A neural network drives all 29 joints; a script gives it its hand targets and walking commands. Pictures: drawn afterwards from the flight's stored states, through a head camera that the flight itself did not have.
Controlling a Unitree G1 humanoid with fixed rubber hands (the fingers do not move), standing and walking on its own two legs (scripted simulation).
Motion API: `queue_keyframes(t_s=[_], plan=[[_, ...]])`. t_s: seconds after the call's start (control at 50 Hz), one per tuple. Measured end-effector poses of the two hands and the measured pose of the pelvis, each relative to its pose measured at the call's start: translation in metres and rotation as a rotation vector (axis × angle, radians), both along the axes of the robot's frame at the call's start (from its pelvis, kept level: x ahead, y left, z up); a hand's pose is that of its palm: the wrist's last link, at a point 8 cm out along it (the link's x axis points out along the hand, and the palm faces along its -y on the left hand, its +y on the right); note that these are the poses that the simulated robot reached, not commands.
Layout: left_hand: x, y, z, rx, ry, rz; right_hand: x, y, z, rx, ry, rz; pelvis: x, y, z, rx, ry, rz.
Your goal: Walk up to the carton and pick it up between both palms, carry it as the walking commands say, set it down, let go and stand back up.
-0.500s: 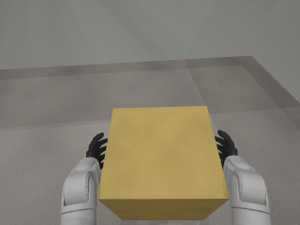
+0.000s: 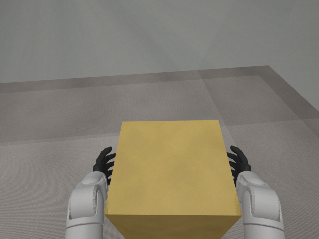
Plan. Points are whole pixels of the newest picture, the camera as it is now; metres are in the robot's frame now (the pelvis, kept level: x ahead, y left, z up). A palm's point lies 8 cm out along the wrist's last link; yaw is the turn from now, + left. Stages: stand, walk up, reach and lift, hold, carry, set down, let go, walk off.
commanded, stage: carry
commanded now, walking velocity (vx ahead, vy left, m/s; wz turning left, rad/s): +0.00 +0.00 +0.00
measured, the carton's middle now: (170, 185) +0.28 +0.00 -0.02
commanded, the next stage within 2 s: none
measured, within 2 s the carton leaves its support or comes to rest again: neither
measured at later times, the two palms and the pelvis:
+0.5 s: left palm (115, 172) +0.28 +0.14 +0.04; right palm (251, 171) +0.29 -0.21 +0.04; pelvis +0.02 -0.03 +0.00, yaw +0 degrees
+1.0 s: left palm (114, 173) +0.28 +0.14 +0.04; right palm (249, 169) +0.29 -0.20 +0.05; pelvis +0.01 -0.03 +0.00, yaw +0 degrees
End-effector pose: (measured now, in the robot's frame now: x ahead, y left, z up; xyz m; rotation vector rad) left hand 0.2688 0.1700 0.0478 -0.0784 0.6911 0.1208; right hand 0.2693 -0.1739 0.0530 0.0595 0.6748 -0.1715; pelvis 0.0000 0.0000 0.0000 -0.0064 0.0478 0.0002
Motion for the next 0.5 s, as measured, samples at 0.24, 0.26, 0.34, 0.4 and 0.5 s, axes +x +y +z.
queue_keyframes(t_s=[0.24,0.26,0.34,0.4,0.5], plan=[[0.013,-0.016,0.004,0.011,-0.028,0.011,0.015,-0.016,-0.001,0.009,-0.028,0.01,0.012,-0.015,-0.001,0.017,0.012,-0.001],[0.014,-0.017,0.004,0.012,-0.028,0.01,0.016,-0.017,-0.001,0.005,-0.027,0.013,0.013,-0.017,-0.002,0.018,0.01,-0.001],[0.016,-0.024,0.005,0.004,-0.037,0.013,0.018,-0.024,0.002,0.003,-0.038,0.012,0.014,-0.023,-0.003,0.022,0.0,0.001],[0.017,-0.029,0.004,-0.004,-0.038,0.018,0.02,-0.029,0.003,0.0,-0.037,0.012,0.014,-0.027,-0.004,0.024,-0.003,0.003],[0.016,-0.033,-0.007,0.003,0.0,0.016,0.02,-0.033,-0.009,-0.002,0.001,0.017,0.015,-0.032,-0.004,0.024,-0.002,0.005]])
